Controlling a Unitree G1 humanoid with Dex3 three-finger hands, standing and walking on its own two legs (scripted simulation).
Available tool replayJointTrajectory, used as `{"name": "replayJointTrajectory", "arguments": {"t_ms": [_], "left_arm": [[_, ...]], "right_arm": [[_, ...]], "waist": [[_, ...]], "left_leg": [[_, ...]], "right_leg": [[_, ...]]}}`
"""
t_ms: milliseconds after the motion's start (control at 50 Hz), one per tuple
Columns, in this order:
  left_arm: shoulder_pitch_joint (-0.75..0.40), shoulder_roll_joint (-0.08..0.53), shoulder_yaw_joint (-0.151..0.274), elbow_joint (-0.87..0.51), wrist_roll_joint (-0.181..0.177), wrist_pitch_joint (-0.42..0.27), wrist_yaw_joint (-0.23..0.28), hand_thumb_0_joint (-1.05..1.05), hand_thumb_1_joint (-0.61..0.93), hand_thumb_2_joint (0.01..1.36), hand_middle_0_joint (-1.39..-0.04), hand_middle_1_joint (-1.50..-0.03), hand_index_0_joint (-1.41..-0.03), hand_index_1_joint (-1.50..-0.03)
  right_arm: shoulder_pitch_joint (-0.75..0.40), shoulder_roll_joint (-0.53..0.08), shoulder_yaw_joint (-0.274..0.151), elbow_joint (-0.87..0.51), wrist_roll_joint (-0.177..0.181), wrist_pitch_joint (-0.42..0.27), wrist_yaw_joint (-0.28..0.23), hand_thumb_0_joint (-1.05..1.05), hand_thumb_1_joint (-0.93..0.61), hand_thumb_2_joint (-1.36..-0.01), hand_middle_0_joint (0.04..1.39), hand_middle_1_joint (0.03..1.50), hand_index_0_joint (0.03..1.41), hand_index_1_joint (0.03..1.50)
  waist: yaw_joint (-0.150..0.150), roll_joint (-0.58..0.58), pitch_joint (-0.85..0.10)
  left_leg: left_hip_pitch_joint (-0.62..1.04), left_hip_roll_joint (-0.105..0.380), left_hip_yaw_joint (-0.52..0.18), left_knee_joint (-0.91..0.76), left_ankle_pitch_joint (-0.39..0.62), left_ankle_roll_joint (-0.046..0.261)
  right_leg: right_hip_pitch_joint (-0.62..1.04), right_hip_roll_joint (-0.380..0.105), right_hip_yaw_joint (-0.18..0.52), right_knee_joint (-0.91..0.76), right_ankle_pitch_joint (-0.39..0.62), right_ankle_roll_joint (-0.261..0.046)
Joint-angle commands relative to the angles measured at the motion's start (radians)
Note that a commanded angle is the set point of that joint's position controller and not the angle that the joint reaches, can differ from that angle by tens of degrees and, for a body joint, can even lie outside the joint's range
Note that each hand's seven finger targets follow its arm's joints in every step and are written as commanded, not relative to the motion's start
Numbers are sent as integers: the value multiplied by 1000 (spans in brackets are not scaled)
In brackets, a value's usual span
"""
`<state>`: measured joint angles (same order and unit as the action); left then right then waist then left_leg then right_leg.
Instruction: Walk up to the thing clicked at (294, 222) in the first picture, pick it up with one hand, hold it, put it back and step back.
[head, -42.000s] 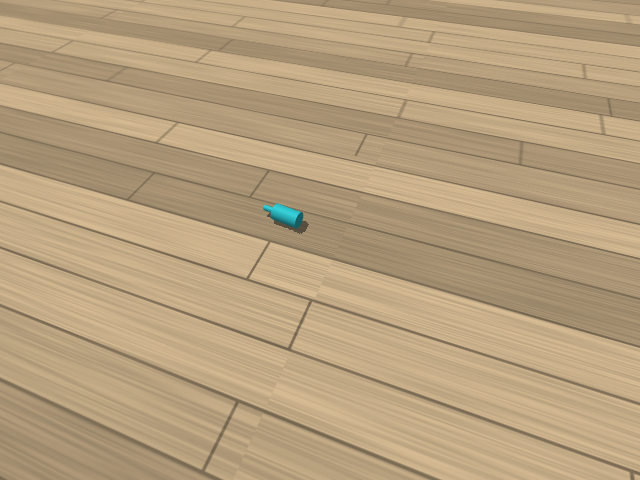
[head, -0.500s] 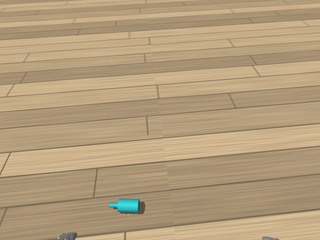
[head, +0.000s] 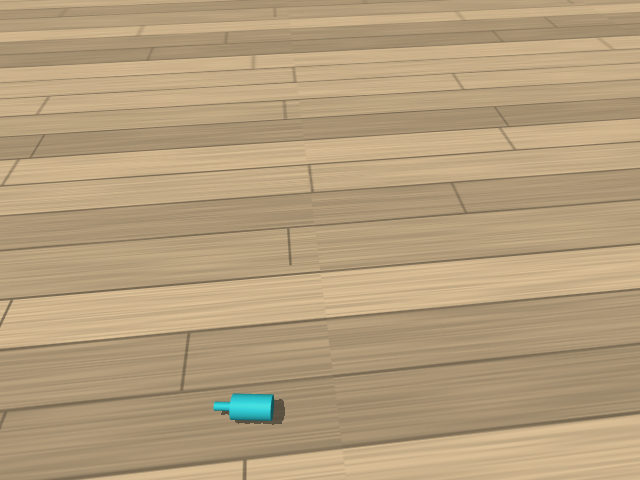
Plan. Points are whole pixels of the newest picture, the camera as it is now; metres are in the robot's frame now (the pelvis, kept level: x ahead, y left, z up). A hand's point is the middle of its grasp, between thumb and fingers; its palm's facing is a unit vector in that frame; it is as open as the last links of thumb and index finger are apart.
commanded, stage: stand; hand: left
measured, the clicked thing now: (243, 406) +0.45 +0.27 -0.75
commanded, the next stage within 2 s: rise first in 1.80 s
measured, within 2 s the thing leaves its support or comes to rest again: neither
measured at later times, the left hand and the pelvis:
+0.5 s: hand out of the picture +0.06 +0.27 -0.16, palm faces +0.00 -0.94 -0.34, open 7.4 cm; pelvis -0.01 +0.01 +0.00, yaw +0 degrees
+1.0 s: hand out of the picture +0.07 +0.27 -0.16, palm faces -0.01 -0.94 -0.34, open 7.4 cm; pelvis +0.00 +0.01 +0.00, yaw +1 degrees
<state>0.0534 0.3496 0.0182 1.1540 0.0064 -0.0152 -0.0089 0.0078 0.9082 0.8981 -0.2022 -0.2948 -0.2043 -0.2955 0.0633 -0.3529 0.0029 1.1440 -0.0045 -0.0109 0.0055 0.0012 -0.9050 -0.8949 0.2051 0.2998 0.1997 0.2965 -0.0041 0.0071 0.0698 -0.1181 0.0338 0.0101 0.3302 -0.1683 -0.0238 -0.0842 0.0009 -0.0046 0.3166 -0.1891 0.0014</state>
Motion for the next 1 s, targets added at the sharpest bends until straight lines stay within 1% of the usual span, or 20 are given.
{"name": "replayJointTrajectory", "arguments": {"t_ms": [0,60,80,160,180,240,300,320,340,380,500,540,640,740,800,820,860,920,940,980], "left_arm": [[-45,217,36,-53,-5,-20,13,0,900,900,-200,-300,-200,-300],[-54,217,36,-54,-4,-20,12,0,900,900,-200,-300,-200,-300],[-39,214,36,-52,-3,-20,13,0,900,900,-200,-300,-200,-300],[-31,213,35,-50,-3,-19,13,0,900,900,-200,-300,-200,-301],[-28,208,34,-50,-3,-19,13,0,900,900,-200,-300,-200,-301],[-11,205,33,-52,0,-20,12,0,900,900,-200,-300,-200,-301],[-8,212,33,-55,-3,-21,13,0,900,900,-200,-300,-200,-301],[-12,209,33,-55,-2,-20,13,0,900,900,-200,-300,-200,-301],[-2,203,31,-55,-1,-21,13,0,900,900,-200,-300,-200,-301],[-5,210,32,-57,-1,-21,14,0,900,900,-200,-300,-200,-301],[-5,219,31,-60,0,-18,15,0,900,900,-200,-300,-200,-301],[7,207,26,-59,-1,-17,13,0,900,900,-200,-300,-200,-301],[3,215,29,-62,-1,-18,13,0,900,900,-200,-300,-200,-301],[2,215,27,-67,1,-17,12,0,900,900,-200,-300,-200,-301],[9,211,25,-65,2,-16,12,0,900,900,-200,-300,-200,-301],[10,213,25,-65,0,-15,12,0,900,900,-200,-300,-200,-301],[16,212,23,-67,-1,-19,13,0,900,900,-200,-300,-200,-301],[10,217,25,-68,1,-19,15,0,900,900,-200,-300,-200,-301],[18,214,25,-67,2,-18,15,0,900,900,-200,-300,-200,-301],[13,219,25,-69,0,-19,16,0,900,900,-200,-300,-200,-301]], "right_arm": [[-54,-211,-37,-55,-1,-23,-12,0,-900,-900,200,300,200,300],[-43,-206,-36,-55,-3,-24,-11,0,-900,-900,200,300,200,300],[-57,-213,-40,-56,-3,-23,-10,0,-900,-900,200,300,200,300],[-47,-204,-40,-55,-5,-24,-9,0,-900,-900,200,300,200,300],[-47,-211,-42,-55,-4,-24,-9,0,-900,-900,200,300,200,300],[-45,-210,-42,-55,-4,-25,-9,0,-900,-900,200,300,200,300],[-33,-204,-39,-54,-5,-27,-10,0,-900,-900,200,300,200,300],[-31,-206,-40,-54,-5,-26,-11,0,-900,-900,200,300,200,300],[-41,-209,-40,-54,-4,-27,-11,0,-900,-900,200,300,200,300],[-33,-210,-40,-53,-4,-26,-11,0,-900,-900,200,300,200,300],[-28,-209,-41,-54,-5,-21,-10,0,-900,-900,200,300,200,300],[-24,-216,-41,-51,-5,-22,-9,0,-900,-900,200,300,200,300],[-18,-209,-38,-52,-4,-25,-8,0,-900,-900,200,300,200,300],[-13,-214,-40,-53,-5,-23,-8,0,-900,-900,200,300,200,300],[-19,-216,-40,-53,-3,-23,-9,0,-900,-900,200,300,200,300],[-17,-212,-38,-52,-3,-24,-8,0,-900,-900,200,300,200,300],[-16,-216,-38,-52,-2,-25,-7,0,-900,-900,200,300,200,300],[-16,-214,-39,-52,-3,-24,-9,0,-900,-900,200,300,200,300],[-19,-219,-40,-54,-2,-23,-10,0,-900,-900,200,300,200,300],[-12,-210,-37,-54,-2,-22,-9,0,-900,-900,200,300,200,300]], "waist": [[0,1,-99],[-9,-11,-103],[0,-5,-104],[-2,-4,-100],[-2,0,-92],[1,3,-110],[2,-7,-123],[-2,0,-124],[6,5,-118],[1,1,-120],[0,-17,-103],[2,8,-94],[2,-4,-97],[1,-6,-93],[1,4,-97],[1,0,-94],[4,-5,-108],[1,-17,-113],[5,-14,-120],[-2,-20,-108]], "left_leg": [[20,103,-91,-53,96,35],[12,102,-92,-56,84,37],[30,103,-95,-50,88,38],[10,98,-100,-60,73,36],[0,96,-100,-62,43,37],[17,102,-102,-51,101,43],[28,105,-100,-48,148,44],[23,103,-100,-50,139,42],[29,107,-100,-42,153,45],[23,104,-100,-47,154,45],[7,99,-104,-57,103,43],[-7,98,-105,-66,60,44],[-6,100,-108,-62,114,44],[-14,96,-114,-73,64,41],[-6,99,-113,-66,82,45],[-4,94,-113,-69,79,40],[9,100,-113,-58,130,44],[17,98,-111,-49,161,43],[29,100,-106,-39,164,49],[25,96,-105,-44,170,43]], "right_leg": [[-14,-122,99,-65,100,-13],[-15,-123,96,-65,83,-14],[-29,-122,95,-67,81,-12],[-30,-121,91,-67,61,-12],[-32,-120,91,-70,42,-10],[-22,-126,93,-63,102,-13],[-15,-130,93,-52,126,-16],[-16,-127,90,-50,115,-14],[-15,-130,91,-51,129,-13],[-9,-130,91,-51,135,-13],[-22,-129,86,-59,73,-15],[-20,-129,87,-65,59,-14],[-7,-134,87,-53,93,-15],[-16,-129,79,-56,41,-15],[-18,-133,84,-55,69,-17],[-23,-131,82,-54,60,-17],[-11,-136,83,-54,98,-15],[-6,-135,77,-52,119,-13],[-3,-140,81,-56,132,-14],[-9,-137,78,-55,132,-14]]}}
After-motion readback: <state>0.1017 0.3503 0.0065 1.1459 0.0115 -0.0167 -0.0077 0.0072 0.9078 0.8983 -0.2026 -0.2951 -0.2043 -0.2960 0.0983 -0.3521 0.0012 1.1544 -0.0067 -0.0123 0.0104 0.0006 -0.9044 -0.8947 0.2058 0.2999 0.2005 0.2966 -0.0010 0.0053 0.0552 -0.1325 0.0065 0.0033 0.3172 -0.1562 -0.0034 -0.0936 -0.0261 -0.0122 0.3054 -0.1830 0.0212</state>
